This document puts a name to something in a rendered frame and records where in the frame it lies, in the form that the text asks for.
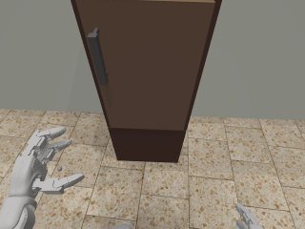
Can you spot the cupboard door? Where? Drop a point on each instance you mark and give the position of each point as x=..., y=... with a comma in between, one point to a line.
x=152, y=51

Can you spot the handle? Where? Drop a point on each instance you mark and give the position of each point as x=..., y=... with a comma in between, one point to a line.
x=97, y=57

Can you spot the robot right hand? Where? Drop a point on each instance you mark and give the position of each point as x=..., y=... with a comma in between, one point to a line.
x=248, y=217

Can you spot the robot left hand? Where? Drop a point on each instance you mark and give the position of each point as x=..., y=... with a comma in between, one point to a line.
x=29, y=165

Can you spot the left robot forearm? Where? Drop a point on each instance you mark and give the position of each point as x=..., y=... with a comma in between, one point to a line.
x=17, y=212

